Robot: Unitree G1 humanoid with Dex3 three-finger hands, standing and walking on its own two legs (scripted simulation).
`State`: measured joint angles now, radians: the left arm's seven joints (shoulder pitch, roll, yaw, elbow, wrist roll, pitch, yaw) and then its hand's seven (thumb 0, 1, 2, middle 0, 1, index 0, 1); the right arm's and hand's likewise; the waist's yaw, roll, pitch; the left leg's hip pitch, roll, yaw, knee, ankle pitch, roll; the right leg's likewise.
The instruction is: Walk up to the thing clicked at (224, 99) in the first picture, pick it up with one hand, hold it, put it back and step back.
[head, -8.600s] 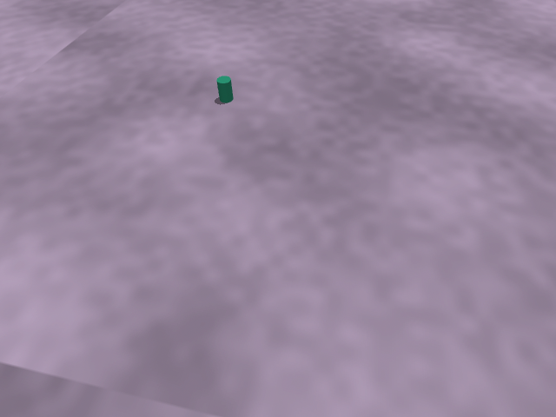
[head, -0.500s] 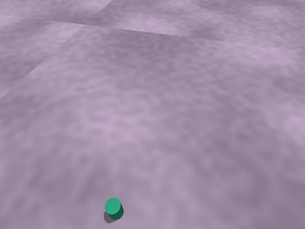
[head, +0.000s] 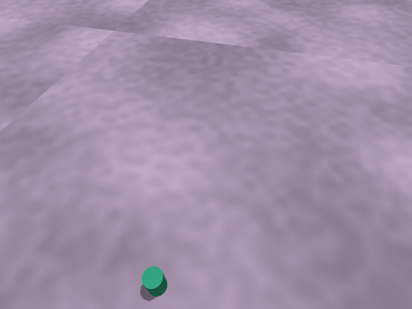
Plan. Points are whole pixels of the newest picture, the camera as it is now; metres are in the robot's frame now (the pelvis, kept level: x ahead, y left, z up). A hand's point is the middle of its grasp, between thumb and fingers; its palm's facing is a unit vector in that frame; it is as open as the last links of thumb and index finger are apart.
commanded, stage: stand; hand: left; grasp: from the side
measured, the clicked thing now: (155, 281) +0.34 +0.25 -0.72
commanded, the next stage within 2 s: go down in 0.70 s
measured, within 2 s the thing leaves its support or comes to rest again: neither
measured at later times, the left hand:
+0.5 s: hand out of the picture +0.08 +0.25 -0.16, palm faces -0.02 -0.94 -0.34, open 7.4 cm
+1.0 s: hand out of the picture +0.15 +0.26 -0.16, palm faces +0.03 -0.94 -0.33, open 9.4 cm
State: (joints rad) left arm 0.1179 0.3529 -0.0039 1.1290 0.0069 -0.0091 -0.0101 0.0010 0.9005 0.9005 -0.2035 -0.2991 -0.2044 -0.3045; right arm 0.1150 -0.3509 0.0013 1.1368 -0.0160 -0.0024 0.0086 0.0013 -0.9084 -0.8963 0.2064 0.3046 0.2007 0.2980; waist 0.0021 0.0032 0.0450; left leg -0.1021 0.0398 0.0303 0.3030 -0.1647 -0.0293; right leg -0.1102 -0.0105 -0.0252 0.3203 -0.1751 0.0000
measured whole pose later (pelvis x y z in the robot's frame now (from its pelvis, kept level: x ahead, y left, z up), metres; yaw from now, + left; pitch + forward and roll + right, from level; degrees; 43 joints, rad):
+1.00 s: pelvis -0.01 +0.00 -0.02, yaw +1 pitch +5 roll +0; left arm -0.05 0.34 0.14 1.05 0.06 -0.02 -0.02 0.00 0.56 0.81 -0.11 -0.43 -0.10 -0.43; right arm 0.20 -0.26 -0.02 0.83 0.02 -0.04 -0.03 0.00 -0.98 -0.92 0.20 0.30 0.20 0.30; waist -0.02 -0.02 0.03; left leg -0.38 0.04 0.02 0.54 -0.25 -0.02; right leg -0.38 -0.02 -0.03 0.54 -0.26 0.00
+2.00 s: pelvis -0.02 +0.02 -0.12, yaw +1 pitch +21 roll -3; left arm 0.27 0.38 0.31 0.42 0.00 0.12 -0.11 -0.01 -0.53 0.09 -0.09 -0.12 -0.09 -0.12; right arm 0.21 -0.23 -0.01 0.55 -0.01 -0.20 -0.06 0.01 -0.90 -0.89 0.21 0.31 0.20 0.30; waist -0.03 -0.01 -0.14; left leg -1.08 0.04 -0.03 1.29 -0.56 0.00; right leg -1.04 -0.03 -0.05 1.23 -0.55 0.02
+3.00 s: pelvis -0.09 +0.01 -0.35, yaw -3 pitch +32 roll -5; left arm -0.38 0.76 0.78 0.99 -0.18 -0.41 -0.62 -0.01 -0.46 0.10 -0.05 -0.10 -0.05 -0.10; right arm 0.08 -0.34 0.06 0.68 -0.04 -0.19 -0.05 0.00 -0.91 -0.90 0.21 0.30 0.20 0.30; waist -0.03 -0.03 -0.12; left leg -1.98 0.04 -0.10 2.09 -0.67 -0.01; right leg -1.93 -0.02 -0.07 2.03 -0.66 0.01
